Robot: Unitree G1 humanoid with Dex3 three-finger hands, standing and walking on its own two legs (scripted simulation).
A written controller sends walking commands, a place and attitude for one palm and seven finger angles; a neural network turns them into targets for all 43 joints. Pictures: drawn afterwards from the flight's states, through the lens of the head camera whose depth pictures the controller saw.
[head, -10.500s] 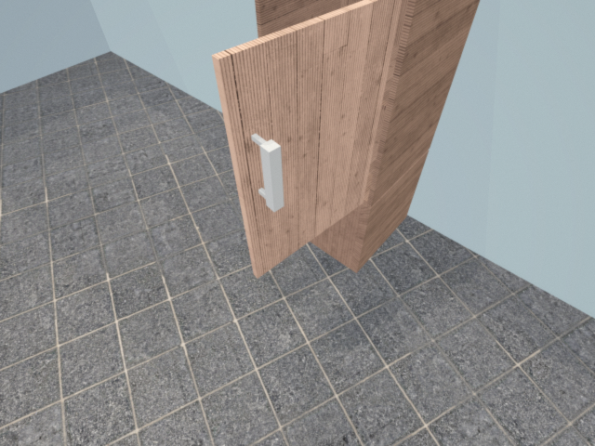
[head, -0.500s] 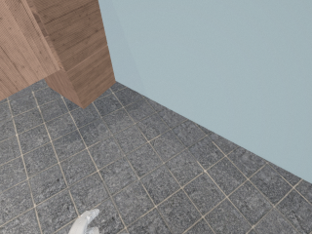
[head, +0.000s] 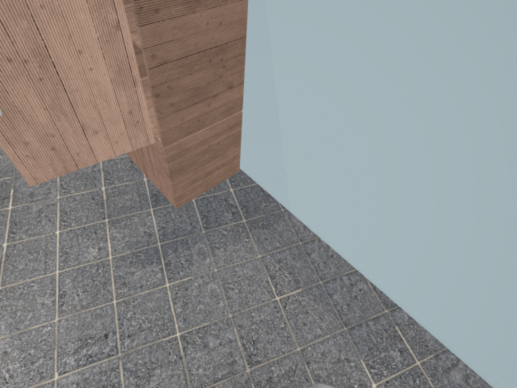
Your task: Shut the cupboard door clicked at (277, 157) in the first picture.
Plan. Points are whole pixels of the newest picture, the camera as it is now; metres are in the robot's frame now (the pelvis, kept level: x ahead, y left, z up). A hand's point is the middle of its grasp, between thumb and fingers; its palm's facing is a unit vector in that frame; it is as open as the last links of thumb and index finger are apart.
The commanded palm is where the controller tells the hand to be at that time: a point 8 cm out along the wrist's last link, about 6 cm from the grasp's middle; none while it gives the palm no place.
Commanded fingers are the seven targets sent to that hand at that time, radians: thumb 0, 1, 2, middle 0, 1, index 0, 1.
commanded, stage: walk to a spot facing it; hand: left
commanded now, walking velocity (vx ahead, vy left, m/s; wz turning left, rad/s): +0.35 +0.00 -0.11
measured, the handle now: out of the picture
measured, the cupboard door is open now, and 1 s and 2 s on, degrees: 82 82 82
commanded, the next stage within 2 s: turn to face it in 0.18 s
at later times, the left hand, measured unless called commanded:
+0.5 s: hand (218, 283) +0.33 +0.11 -0.16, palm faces -0.04 -0.98 -0.17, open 7.3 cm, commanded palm none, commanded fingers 0.00 0.90 0.90 -0.20 -0.30 -0.20 -0.30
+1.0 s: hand (155, 311) +0.27 +0.22 -0.18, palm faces +0.33 -0.92 -0.21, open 7.3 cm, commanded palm none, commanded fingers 0.00 0.90 0.90 -0.20 -0.30 -0.20 -0.30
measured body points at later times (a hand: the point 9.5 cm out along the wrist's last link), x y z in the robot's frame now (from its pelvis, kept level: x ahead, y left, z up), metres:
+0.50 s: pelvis +0.20 -0.06 -0.01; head +0.26 -0.06 +0.44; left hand +0.34 +0.16 -0.15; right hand +0.12 -0.27 -0.16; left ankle +0.10 +0.06 -0.65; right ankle +0.26 -0.15 -0.73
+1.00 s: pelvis +0.26 +0.00 +0.01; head +0.29 +0.05 +0.45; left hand +0.25 +0.27 -0.16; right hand +0.44 -0.22 -0.11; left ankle +0.27 +0.07 -0.73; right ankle +0.28 -0.18 -0.64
